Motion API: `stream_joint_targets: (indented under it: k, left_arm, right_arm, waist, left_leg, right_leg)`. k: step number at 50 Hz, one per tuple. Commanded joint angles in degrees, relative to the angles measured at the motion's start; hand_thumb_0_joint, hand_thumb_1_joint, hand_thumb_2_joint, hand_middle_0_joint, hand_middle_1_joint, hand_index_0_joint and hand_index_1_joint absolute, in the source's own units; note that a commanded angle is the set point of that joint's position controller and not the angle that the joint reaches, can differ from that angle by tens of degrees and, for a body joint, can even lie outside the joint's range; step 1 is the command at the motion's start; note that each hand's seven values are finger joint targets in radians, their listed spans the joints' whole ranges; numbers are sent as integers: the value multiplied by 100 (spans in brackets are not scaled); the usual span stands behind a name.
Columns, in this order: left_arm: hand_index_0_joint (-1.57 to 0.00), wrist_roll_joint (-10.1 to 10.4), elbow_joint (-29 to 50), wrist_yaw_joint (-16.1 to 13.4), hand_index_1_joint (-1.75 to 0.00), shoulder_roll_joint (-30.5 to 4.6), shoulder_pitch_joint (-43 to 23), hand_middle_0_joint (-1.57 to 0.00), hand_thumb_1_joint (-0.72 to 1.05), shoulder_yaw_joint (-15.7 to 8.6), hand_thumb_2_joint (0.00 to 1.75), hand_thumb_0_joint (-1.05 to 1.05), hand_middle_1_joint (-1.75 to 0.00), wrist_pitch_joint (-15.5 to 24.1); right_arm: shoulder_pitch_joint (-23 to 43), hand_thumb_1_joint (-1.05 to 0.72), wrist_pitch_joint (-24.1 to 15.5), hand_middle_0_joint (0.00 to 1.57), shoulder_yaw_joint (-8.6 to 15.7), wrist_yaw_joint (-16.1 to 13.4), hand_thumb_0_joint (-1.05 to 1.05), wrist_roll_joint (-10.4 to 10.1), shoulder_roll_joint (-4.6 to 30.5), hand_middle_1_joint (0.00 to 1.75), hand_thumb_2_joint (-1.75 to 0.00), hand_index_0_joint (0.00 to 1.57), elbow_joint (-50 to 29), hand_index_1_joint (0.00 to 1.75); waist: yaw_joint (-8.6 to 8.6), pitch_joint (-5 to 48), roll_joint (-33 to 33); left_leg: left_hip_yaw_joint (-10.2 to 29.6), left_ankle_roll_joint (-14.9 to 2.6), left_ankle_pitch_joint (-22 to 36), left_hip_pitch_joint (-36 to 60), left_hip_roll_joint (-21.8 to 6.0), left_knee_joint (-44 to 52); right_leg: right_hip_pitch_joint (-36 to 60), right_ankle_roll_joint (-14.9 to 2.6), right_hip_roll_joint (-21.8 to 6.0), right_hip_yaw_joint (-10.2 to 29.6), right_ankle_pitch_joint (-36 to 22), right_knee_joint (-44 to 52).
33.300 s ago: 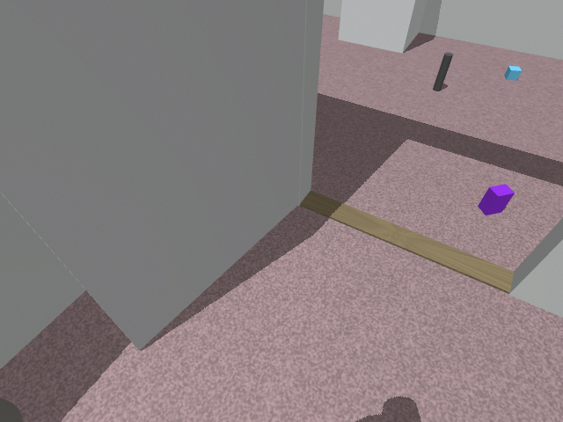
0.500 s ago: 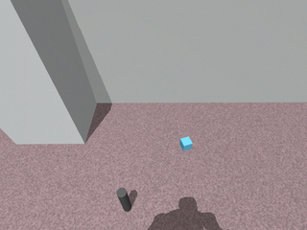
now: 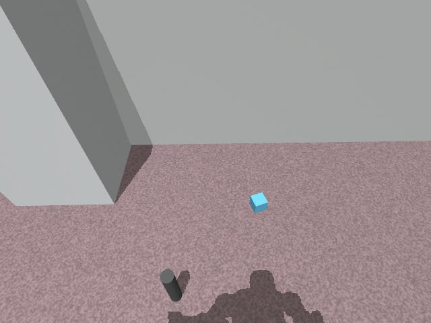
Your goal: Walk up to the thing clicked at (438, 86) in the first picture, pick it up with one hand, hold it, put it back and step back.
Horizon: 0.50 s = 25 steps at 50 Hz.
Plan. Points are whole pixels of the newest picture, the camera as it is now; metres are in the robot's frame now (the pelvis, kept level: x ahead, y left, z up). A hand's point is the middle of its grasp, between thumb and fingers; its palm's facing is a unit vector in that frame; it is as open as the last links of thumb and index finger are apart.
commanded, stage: stand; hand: left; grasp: from above
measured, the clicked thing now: (172, 286) +0.40 +0.22 -0.66
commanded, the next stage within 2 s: step back in 0.96 s
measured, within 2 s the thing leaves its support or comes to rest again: neither
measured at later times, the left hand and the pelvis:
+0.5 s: hand out of the picture +0.08 +0.24 -0.15, palm faces +0.00 -0.94 -0.34, open 7.4 cm; pelvis +0.01 +0.00 +0.00, yaw +0 degrees
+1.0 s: hand out of the picture +0.07 +0.24 -0.16, palm faces +0.00 -0.94 -0.34, open 7.4 cm; pelvis +0.00 -0.01 +0.00, yaw +0 degrees
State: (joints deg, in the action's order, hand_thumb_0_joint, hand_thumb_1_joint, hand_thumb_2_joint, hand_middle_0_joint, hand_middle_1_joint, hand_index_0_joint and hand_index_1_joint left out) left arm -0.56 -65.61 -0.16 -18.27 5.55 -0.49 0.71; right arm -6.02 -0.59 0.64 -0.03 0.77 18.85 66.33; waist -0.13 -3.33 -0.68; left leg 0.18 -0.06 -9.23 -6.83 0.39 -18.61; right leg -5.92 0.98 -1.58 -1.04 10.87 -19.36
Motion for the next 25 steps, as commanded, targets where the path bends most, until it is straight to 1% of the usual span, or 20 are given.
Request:
stream_joint_targets:
  k: [1,2,3,5,7,8,10,11,13,14,15,16,17,18,20,21,22,24,25]
  left_arm:
    - [-20,-28,268,-97,-30,-1199,-147,-20,90,-209,90,0,-30,109]
    - [-20,-20,252,-101,-30,-1179,-162,-20,90,-203,90,0,-30,108]
    - [-20,-15,251,-98,-30,-1175,-150,-20,90,-202,90,0,-30,114]
    - [-20,-11,255,-103,-30,-1182,-174,-20,90,-206,90,0,-30,118]
    - [-20,-15,295,-105,-30,-1214,-191,-20,90,-220,90,0,-30,123]
    - [-20,-2,286,-105,-30,-1225,-182,-20,90,-222,90,0,-30,124]
    - [-20,-4,289,-107,-30,-1223,-193,-20,90,-221,90,0,-30,126]
    - [-20,-9,310,-110,-30,-1234,-218,-20,90,-225,90,0,-30,121]
    - [-20,-7,290,-110,-30,-1214,-232,-20,90,-221,90,0,-30,100]
    - [-20,-13,289,-106,-30,-1187,-223,-20,90,-216,90,0,-30,94]
    - [-20,-17,276,-105,-30,-1201,-199,-20,90,-212,90,0,-30,93]
    - [-20,-20,295,-105,-30,-1219,-178,-20,90,-215,90,0,-30,101]
    - [-20,-15,287,-103,-30,-1212,-215,-20,90,-217,90,0,-30,105]
    - [-20,-15,279,-105,-30,-1216,-197,-20,90,-216,90,0,-30,106]
    - [-20,-19,286,-100,-30,-1233,-162,-20,90,-218,90,0,-30,106]
    - [-20,-15,281,-97,-30,-1256,-188,-20,90,-221,90,0,-30,105]
    - [-20,-19,292,-94,-30,-1251,-184,-20,90,-223,90,0,-30,112]
    - [-20,-11,298,-95,-30,-1251,-196,-20,90,-222,90,0,-30,120]
    - [-20,-18,328,-98,-30,-1264,-223,-20,90,-223,90,0,-30,125]
  right_arm:
    - [175,-90,-111,20,203,-102,0,20,1160,30,-90,20,-310,30]
    - [207,-90,-107,20,194,-99,0,10,1125,30,-90,20,-310,30]
    - [175,-90,-111,20,194,-95,0,10,1152,30,-90,20,-297,30]
    - [195,-90,-109,20,195,-97,0,12,1158,30,-90,20,-292,30]
    - [221,-90,-118,20,204,-106,0,3,1201,30,-90,20,-305,30]
    - [211,-90,-126,20,186,-102,0,1,1154,30,-90,20,-298,30]
    - [230,-90,-127,20,182,-107,0,-5,1178,30,-90,20,-304,30]
    - [242,-90,-128,20,180,-108,0,4,1163,30,-90,20,-316,30]
    - [244,-90,-109,20,177,-113,0,5,1179,30,-90,20,-298,30]
    - [303,-90,-106,20,182,-116,0,8,1205,30,-90,20,-296,30]
    - [258,-90,-102,20,180,-111,0,8,1191,30,-90,20,-288,30]
    - [291,-90,-107,20,189,-107,0,7,1197,30,-90,20,-308,30]
    - [262,-90,-100,20,183,-103,0,0,1189,30,-90,20,-308,30]
    - [264,-90,-92,20,181,-98,0,4,1196,30,-90,20,-299,30]
    - [273,-90,-90,20,191,-100,0,3,1226,30,-90,20,-300,30]
    - [297,-90,-94,20,187,-97,0,-2,1191,30,-90,20,-304,30]
    - [305,-90,-99,20,185,-92,0,1,1215,30,-90,20,-314,30]
    - [274,-90,-96,20,173,-81,0,2,1183,30,-90,20,-316,30]
    - [277,-90,-100,20,184,-79,0,0,1192,30,-90,20,-337,30]
  waist:
    - [0,516,96]
    - [14,494,118]
    - [19,468,105]
    - [20,526,96]
    - [19,670,61]
    - [22,665,55]
    - [21,693,46]
    - [29,660,77]
    - [26,513,38]
    - [3,518,17]
    - [20,467,81]
    - [6,543,82]
    - [32,469,124]
    - [18,398,103]
    - [17,437,39]
    - [29,382,98]
    - [23,445,37]
    - [28,376,78]
    - [42,434,76]
  left_leg:
    - [524,-94,801,196,-719,254]
    - [549,-78,957,207,-731,292]
    - [542,-66,880,213,-728,303]
    - [520,-72,996,246,-744,262]
    - [466,-86,1290,350,-755,185]
    - [488,-61,1354,354,-760,237]
    - [473,-74,1460,412,-781,204]
    - [464,-57,1473,423,-779,223]
    - [478,-53,1171,320,-783,289]
    - [474,-73,1100,326,-786,264]
    - [490,-58,1070,276,-782,312]
    - [476,-56,1213,370,-789,285]
    - [479,-44,1108,275,-780,321]
    - [488,-54,957,237,-777,337]
    - [480,-71,857,274,-771,327]
    - [494,-50,836,251,-772,365]
    - [476,-66,853,309,-779,333]
    - [488,-61,718,188,-759,387]
    - [481,-65,766,204,-760,390]
  right_leg:
    - [114,-147,-622,536,-803,336]
    - [97,-140,-605,497,-891,317]
    - [70,-131,-597,502,-798,340]
    - [161,-131,-612,513,-970,350]
    - [267,-149,-645,529,-1388,305]
    - [256,-147,-631,496,-1399,275]
    - [278,-141,-641,510,-1507,273]
    - [208,-145,-620,479,-1482,259]
    - [160,-143,-609,490,-1129,314]
    - [157,-142,-613,499,-1102,346]
    - [148,-140,-605,479,-1023,350]
    - [153,-147,-615,482,-1154,338]
    - [140,-136,-601,482,-1053,362]
    - [110,-133,-590,485,-938,391]
    - [116,-143,-604,511,-869,420]
    - [86,-156,-599,502,-822,418]
    - [95,-162,-611,530,-897,426]
    - [114,-152,-602,522,-781,457]
    - [140,-166,-611,526,-840,437]
